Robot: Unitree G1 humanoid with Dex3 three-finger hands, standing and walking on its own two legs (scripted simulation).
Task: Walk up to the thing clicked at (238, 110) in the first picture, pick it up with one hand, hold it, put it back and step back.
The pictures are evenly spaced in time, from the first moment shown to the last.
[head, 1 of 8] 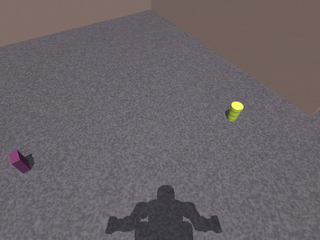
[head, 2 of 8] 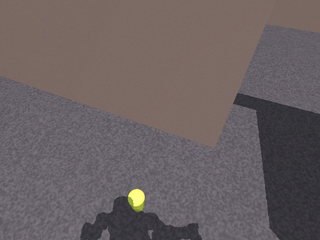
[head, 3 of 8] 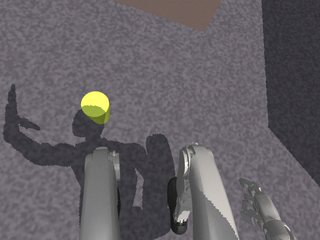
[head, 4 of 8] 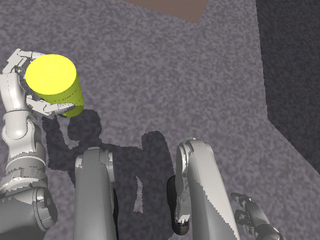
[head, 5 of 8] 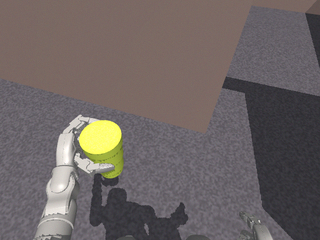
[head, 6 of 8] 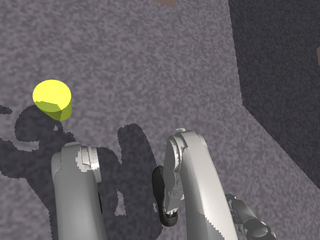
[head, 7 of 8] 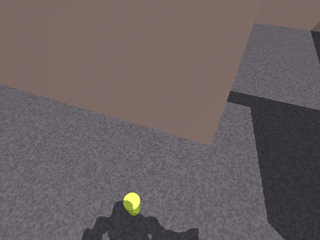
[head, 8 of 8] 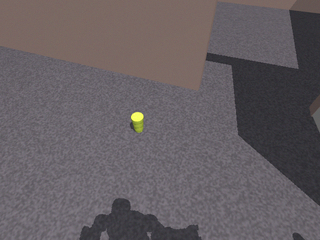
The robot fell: no
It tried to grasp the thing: yes
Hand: left
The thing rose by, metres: 0.68
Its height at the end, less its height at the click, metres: +0.00
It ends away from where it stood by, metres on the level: 0.03
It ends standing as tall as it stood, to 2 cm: yes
